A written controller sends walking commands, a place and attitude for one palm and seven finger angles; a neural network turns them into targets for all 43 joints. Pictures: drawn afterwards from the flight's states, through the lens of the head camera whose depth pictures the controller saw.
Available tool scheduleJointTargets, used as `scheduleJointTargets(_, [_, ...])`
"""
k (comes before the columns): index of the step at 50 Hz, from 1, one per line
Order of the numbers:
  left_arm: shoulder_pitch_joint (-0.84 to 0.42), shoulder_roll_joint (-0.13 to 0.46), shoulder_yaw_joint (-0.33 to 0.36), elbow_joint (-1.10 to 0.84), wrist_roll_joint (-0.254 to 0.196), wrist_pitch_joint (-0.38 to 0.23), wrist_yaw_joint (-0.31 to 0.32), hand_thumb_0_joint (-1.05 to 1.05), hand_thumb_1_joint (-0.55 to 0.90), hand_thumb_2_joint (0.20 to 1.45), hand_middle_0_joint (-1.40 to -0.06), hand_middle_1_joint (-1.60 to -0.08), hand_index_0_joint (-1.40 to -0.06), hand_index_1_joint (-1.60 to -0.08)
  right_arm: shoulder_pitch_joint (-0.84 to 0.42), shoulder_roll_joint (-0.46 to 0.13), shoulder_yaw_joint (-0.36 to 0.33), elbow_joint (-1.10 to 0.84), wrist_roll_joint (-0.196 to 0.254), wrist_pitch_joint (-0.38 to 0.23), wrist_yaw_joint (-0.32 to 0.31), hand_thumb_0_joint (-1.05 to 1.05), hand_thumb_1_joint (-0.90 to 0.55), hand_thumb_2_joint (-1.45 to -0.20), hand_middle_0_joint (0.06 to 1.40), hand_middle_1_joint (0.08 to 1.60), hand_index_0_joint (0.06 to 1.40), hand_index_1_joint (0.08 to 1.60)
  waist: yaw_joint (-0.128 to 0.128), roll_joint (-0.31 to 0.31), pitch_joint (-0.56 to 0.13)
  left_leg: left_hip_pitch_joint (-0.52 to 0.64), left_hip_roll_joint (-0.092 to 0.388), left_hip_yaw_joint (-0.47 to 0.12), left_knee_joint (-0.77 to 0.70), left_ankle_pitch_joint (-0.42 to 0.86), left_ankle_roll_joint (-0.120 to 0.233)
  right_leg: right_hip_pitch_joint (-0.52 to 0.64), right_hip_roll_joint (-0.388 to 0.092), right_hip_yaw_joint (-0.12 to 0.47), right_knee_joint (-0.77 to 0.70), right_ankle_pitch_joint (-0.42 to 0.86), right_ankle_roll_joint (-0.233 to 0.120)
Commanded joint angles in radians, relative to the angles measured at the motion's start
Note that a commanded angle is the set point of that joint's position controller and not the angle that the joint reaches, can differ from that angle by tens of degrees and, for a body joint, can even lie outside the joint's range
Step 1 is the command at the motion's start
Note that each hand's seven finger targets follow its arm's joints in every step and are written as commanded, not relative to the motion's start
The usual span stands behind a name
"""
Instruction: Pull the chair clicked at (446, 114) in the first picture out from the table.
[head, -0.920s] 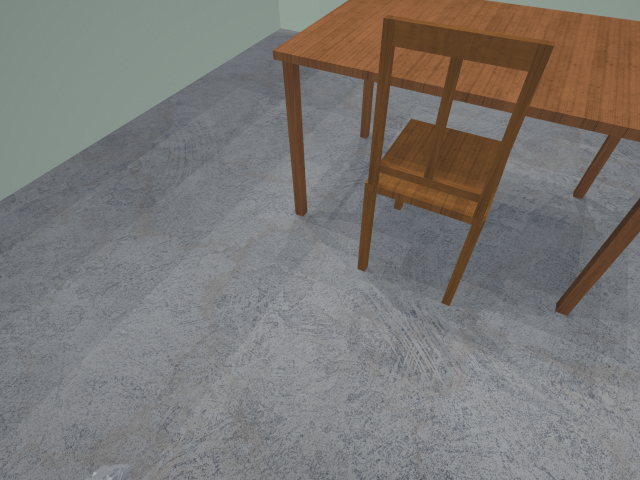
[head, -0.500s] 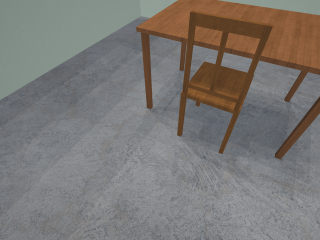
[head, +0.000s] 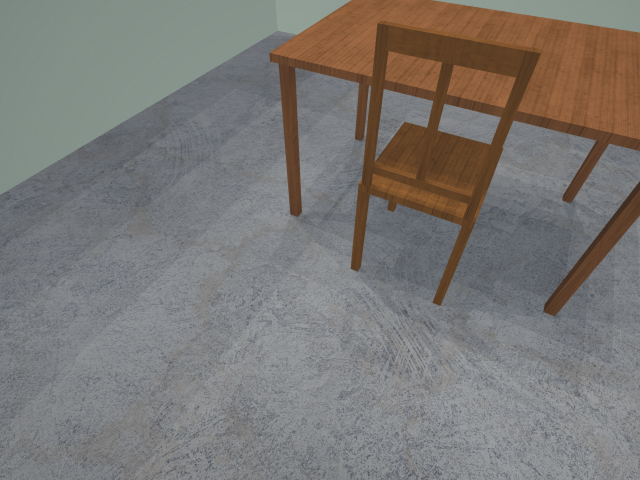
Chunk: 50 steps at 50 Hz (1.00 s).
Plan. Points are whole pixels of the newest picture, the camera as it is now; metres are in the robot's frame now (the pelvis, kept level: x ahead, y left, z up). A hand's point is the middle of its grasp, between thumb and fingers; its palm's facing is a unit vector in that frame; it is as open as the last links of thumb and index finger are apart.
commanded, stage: look at it before walking up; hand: left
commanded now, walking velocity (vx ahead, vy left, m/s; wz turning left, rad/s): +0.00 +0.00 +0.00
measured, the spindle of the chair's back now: (432, 127) +0.97 -0.25 -0.07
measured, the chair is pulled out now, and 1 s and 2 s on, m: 0.00 0.00 0.00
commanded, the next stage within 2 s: walk to a spot facing it in 0.52 s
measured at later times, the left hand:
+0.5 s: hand out of the picture +0.08 +0.26 -0.15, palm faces -0.03 -0.94 -0.33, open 7.4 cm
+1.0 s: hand out of the picture +0.07 +0.18 -0.18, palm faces -0.10 -0.97 -0.23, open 7.4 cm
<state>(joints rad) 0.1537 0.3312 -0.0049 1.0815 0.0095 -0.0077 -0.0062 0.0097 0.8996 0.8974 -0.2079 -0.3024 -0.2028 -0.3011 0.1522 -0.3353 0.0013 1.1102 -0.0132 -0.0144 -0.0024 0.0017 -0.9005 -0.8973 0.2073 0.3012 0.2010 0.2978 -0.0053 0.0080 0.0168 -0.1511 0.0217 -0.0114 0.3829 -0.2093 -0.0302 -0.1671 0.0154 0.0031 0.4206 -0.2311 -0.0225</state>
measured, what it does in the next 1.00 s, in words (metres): shifts its weight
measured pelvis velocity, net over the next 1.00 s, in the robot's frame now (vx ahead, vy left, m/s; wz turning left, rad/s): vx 0.06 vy -0.02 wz -0.16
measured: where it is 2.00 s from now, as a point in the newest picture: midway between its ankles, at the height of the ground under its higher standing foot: outside the picture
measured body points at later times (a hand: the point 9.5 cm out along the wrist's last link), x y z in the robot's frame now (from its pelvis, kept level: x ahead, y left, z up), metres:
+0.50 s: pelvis +0.01 +0.01 +0.00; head +0.01 +0.01 +0.45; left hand +0.08 +0.30 -0.13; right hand +0.08 -0.28 -0.13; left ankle +0.00 +0.14 -0.74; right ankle +0.00 -0.10 -0.74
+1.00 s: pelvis +0.06 -0.02 -0.02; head +0.07 -0.03 +0.43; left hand +0.08 +0.23 -0.16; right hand +0.03 -0.27 -0.18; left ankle +0.00 +0.13 -0.71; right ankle +0.03 -0.09 -0.74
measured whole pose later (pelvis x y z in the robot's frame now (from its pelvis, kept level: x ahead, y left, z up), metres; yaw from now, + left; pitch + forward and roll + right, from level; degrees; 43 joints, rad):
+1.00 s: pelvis +0.06 -0.02 -0.02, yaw -9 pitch -1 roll +0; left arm 0.36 0.20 0.04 1.02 0.02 -0.03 -0.03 0.01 0.90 0.90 -0.21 -0.30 -0.20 -0.30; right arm 0.29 -0.24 -0.04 1.07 -0.02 -0.01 0.00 0.00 -0.90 -0.90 0.21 0.30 0.20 0.30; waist 0.03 0.04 0.03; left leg -0.27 0.10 0.09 0.88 -0.49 -0.02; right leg -0.28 0.03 -0.05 0.67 -0.35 -0.06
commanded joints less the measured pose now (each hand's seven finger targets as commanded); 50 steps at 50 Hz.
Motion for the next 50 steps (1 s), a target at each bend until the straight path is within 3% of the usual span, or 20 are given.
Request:
scheduleJointTargets(1, [-0.04, 0.213, 0.046, -0.067, 0.0, -0.019, 0.018, 0.0, 0.9, 0.9, -0.2, -0.3, -0.2, -0.3, -0.047, -0.194, -0.039, -0.065, 0.001, -0.021, -0.014, 0.0, -0.9, -0.9, 0.2, 0.3, 0.2, 0.3, 0.006, -0.014, -0.031, -0.008, 0.088, -0.074, -0.051, 0.1, 0.047, -0.005, -0.131, 0.126, -0.094, 0.092, -0.02])
scheduleJointTargets(12, [-0.037, 0.211, 0.045, -0.065, 0.001, -0.022, 0.019, 0.0, 0.9, 0.9, -0.2, -0.3, -0.2, -0.3, -0.056, -0.193, -0.041, -0.067, 0.004, -0.024, -0.015, 0.0, -0.9, -0.9, 0.2, 0.3, 0.2, 0.3, 0.006, -0.019, -0.053, 0.017, 0.095, -0.073, -0.052, 0.155, 0.049, 0.02, -0.132, 0.12, -0.08, 0.185, -0.018])
scheduleJointTargets(31, [-0.032, 0.21, 0.042, -0.06, 0.0, -0.021, 0.019, 0.0, 0.9, 0.9, -0.2, -0.3, -0.2, -0.3, -0.064, -0.197, -0.038, -0.06, 0.005, -0.025, -0.015, 0.0, -0.9, -0.9, 0.2, 0.3, 0.2, 0.3, 0.007, -0.003, -0.057, 0.041, 0.1, -0.076, -0.07, 0.188, 0.051, 0.038, -0.135, 0.107, -0.088, 0.208, -0.011])
scheduleJointTargets(33, [0.028, 0.108, 0.024, -0.033, 0.001, -0.003, 0.02, 0.0, 0.9, 0.9, -0.2, -0.3, -0.2, -0.3, -0.01, -0.095, -0.017, -0.039, -0.002, -0.012, -0.012, 0.0, -0.9, -0.9, 0.2, 0.3, 0.2, 0.3, 0.007, -0.021, -0.058, 0.052, 0.096, -0.038, -0.045, 0.077, 0.034, 0.014, -0.122, 0.116, -0.078, 0.098, -0.005])
scheduleJointTargets(36, [0.064, 0.103, 0.034, -0.055, 0.009, 0.018, 0.006, 0.0, 0.9, 0.9, -0.2, -0.3, -0.2, -0.3, 0.036, -0.095, -0.03, -0.053, -0.007, -0.001, -0.01, 0.0, -0.9, -0.9, 0.2, 0.3, 0.2, 0.3, 0.007, -0.01, 0.032, -0.007, 0.102, -0.028, -0.033, -0.202, 0.047, -0.097, -0.087, 0.158, -0.062, -0.192, -0.023])
scheduleJointTargets(38, [0.079, 0.098, 0.046, -0.085, 0.012, 0.023, -0.005, 0.0, 0.9, 0.9, -0.2, -0.3, -0.2, -0.3, 0.05, -0.114, -0.046, -0.078, -0.009, 0.001, -0.011, 0.0, -0.9, -0.9, 0.2, 0.3, 0.2, 0.3, 0.004, 0.018, 0.107, -0.039, 0.127, -0.056, -0.049, -0.336, 0.068, -0.192, -0.052, 0.163, -0.01, -0.277, -0.034])
scheduleJointTargets(39, [0.087, 0.095, 0.051, -0.101, 0.013, 0.021, -0.01, 0.0, 0.9, 0.9, -0.2, -0.3, -0.2, -0.3, 0.073, -0.128, -0.055, -0.086, -0.008, -0.001, -0.011, 0.0, -0.9, -0.9, 0.2, 0.3, 0.2, 0.3, -0.001, 0.039, 0.113, -0.022, 0.159, -0.092, -0.069, -0.387, 0.087, -0.24, -0.028, 0.146, 0.049, -0.299, -0.034])
scheduleJointTargets(41, [0.089, 0.048, 0.056, -0.136, 0.012, 0.012, -0.018, 0.0, 0.9, 0.9, -0.2, -0.3, -0.2, -0.3, 0.112, -0.158, -0.076, -0.099, -0.006, -0.013, -0.015, 0.0, -0.9, -0.9, 0.2, 0.3, 0.2, 0.3, -0.012, 0.158, 0.119, 0.032, 0.281, -0.204, -0.144, -0.402, 0.157, -0.339, 0.027, 0.034, 0.264, -0.221, -0.014])
scheduleJointTargets(42, [0.067, 0.027, 0.06, -0.154, 0.012, 0.006, -0.022, 0.0, 0.9, 0.9, -0.2, -0.3, -0.2, -0.3, 0.124, -0.158, -0.084, -0.106, -0.004, -0.022, -0.016, 0.0, -0.9, -0.9, 0.2, 0.3, 0.2, 0.3, -0.017, 0.18, 0.114, 0.064, 0.34, -0.217, -0.158, -0.311, 0.196, -0.376, -0.005, -0.008, 0.341, -0.236, -0.002])
scheduleJointTargets(43, [0.063, 0.017, 0.064, -0.167, 0.012, 0.001, -0.027, 0.0, 0.9, 0.9, -0.2, -0.3, -0.2, -0.3, 0.12, -0.146, -0.086, -0.112, -0.006, -0.028, -0.016, 0.0, -0.9, -0.9, 0.2, 0.3, 0.2, 0.3, -0.013, 0.166, 0.102, 0.071, 0.356, -0.178, -0.134, -0.203, 0.206, -0.373, -0.041, -0.008, 0.349, -0.262, 0.001])
scheduleJointTargets(44, [0.07, 0.011, 0.068, -0.168, 0.012, -0.004, -0.031, 0.0, 0.9, 0.9, -0.2, -0.3, -0.2, -0.3, 0.115, -0.131, -0.085, -0.116, -0.007, -0.031, -0.015, 0.0, -0.9, -0.9, 0.2, 0.3, 0.2, 0.3, -0.004, 0.123, 0.089, 0.036, 0.347, -0.125, -0.087, -0.122, 0.194, -0.313, -0.054, -0.018, 0.316, -0.262, -0.001])
scheduleJointTargets(45, [0.146, -0.012, 0.073, -0.15, 0.012, -0.007, -0.034, 0.0, 0.9, 0.9, -0.2, -0.3, -0.2, -0.3, 0.078, -0.121, -0.084, -0.125, -0.01, -0.032, -0.016, 0.0, -0.9, -0.9, 0.2, 0.3, 0.2, 0.3, 0.041, 0.103, 0.068, -0.033, 0.316, -0.035, 0.004, -0.073, 0.159, -0.183, -0.05, -0.039, 0.238, -0.2, -0.005])
scheduleJointTargets(46, [0.264, -0.014, 0.078, -0.11, 0.016, -0.013, -0.032, 0.0, 0.9, 0.9, -0.2, -0.3, -0.2, -0.3, 0.053, -0.102, -0.078, -0.131, -0.01, -0.03, -0.015, 0.0, -0.9, -0.9, 0.2, 0.3, 0.2, 0.3, 0.092, 0.038, 0.037, -0.145, 0.237, 0.059, 0.187, -0.084, 0.108, 0.005, -0.014, -0.06, 0.116, -0.097, -0.018])
scheduleJointTargets(47, [0.403, 0.086, 0.101, -0.074, 0.023, -0.03, -0.018, 0.0, 0.9, 0.9, -0.2, -0.3, -0.2, -0.3, 0.031, -0.032, -0.065, -0.169, 0.003, -0.03, -0.007, 0.0, -0.9, -0.9, 0.2, 0.3, 0.2, 0.3, 0.142, -0.257, 0.0, -0.402, 0.096, 0.188, 0.548, -0.21, 0.034, 0.203, -0.204, 0.303, -0.083, -0.145, -0.099])
scheduleJointTargets(48, [0.5, 0.155, 0.113, -0.054, 0.007, -0.041, 0.001, 0.0, 0.9, 0.9, -0.2, -0.3, -0.2, -0.3, -0.053, 0.0, -0.053, -0.229, 0.0, -0.046, -0.001, 0.0, -0.9, -0.9, 0.2, 0.3, 0.2, 0.3, 0.164, -0.355, 0.004, -0.61, 0.01, 0.139, 0.762, -0.391, 0.012, 0.265, -0.385, 0.657, -0.206, 0.024, -0.203])
scheduleJointTargets(49, [0.501, 0.13, 0.109, -0.056, 0.003, -0.043, 0.017, 0.0, 0.9, 0.9, -0.2, -0.3, -0.2, -0.3, -0.105, -0.02, -0.058, -0.236, -0.001, -0.05, -0.006, 0.0, -0.9, -0.9, 0.2, 0.3, 0.2, 0.3, 0.162, -0.215, 0.024, -0.645, 0.05, 0.033, 0.824, -0.339, 0.015, 0.248, -0.385, 0.656, -0.184, 0.134, -0.245])
scheduleJointTargets(50, [0.448, 0.095, 0.1, -0.066, 0.007, -0.043, 0.019, 0.0, 0.9, 0.9, -0.2, -0.3, -0.2, -0.3, -0.114, 0.003, -0.06, -0.232, 0.0, -0.051, -0.006, 0.0, -0.9, -0.9, 0.2, 0.3, 0.2, 0.3, 0.128, -0.122, 0.065, -0.656, 0.08, 0.013, 0.861, -0.269, 0.009, 0.195, -0.372, 0.604, -0.171, 0.122, -0.266])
